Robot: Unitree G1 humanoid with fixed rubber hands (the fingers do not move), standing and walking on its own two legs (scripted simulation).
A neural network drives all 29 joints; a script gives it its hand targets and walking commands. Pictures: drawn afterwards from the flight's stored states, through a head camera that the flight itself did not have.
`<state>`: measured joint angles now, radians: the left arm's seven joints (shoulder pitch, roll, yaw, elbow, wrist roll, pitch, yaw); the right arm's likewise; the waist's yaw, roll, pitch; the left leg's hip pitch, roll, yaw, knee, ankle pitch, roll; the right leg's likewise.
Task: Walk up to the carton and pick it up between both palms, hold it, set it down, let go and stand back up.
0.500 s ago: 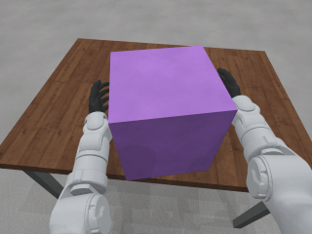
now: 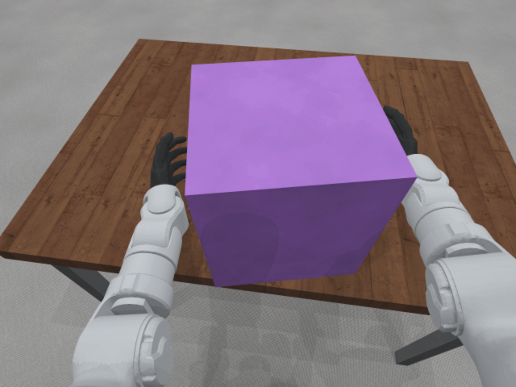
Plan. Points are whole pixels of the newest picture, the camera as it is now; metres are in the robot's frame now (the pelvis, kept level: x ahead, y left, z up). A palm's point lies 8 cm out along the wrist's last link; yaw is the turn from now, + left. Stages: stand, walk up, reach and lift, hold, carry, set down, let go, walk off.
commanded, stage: set down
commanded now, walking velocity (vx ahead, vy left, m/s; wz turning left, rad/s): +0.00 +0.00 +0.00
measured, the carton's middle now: (280, 179) +0.45 +0.03 +0.06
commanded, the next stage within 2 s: none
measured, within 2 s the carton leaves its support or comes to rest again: neither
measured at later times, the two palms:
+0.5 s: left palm (143, 220) +0.35 +0.22 +0.06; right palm (437, 181) +0.44 -0.20 +0.10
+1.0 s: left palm (128, 243) +0.30 +0.22 +0.08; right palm (457, 220) +0.38 -0.22 +0.09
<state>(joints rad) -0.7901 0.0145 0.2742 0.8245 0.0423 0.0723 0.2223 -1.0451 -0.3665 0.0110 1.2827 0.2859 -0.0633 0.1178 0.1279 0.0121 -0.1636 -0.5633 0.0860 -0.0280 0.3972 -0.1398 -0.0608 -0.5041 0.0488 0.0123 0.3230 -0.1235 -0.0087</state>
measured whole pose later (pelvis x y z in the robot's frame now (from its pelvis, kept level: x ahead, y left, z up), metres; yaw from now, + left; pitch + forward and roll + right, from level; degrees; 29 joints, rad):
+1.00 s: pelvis -0.03 +0.00 +0.00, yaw +0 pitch +9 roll -2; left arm -0.41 0.04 0.15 0.43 -0.03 0.25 0.21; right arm -0.62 -0.52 0.08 0.99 0.38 -0.02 0.24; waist 0.13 0.01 -0.16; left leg -0.44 0.08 -0.03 0.40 -0.12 -0.06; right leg -0.38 0.05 0.01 0.33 -0.11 -0.01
